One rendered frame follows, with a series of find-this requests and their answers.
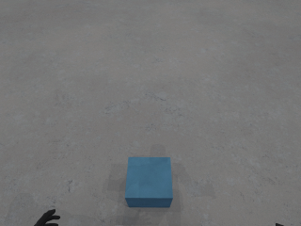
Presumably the left robot hand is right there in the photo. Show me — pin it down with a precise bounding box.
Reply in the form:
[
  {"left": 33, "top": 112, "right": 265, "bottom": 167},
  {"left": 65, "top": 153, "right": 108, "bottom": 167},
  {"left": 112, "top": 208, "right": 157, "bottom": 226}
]
[{"left": 34, "top": 209, "right": 60, "bottom": 226}]

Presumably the carton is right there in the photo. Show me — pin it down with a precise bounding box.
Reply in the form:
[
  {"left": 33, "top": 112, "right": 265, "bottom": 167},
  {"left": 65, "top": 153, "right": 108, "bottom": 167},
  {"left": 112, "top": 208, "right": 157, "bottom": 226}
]
[{"left": 124, "top": 156, "right": 173, "bottom": 208}]

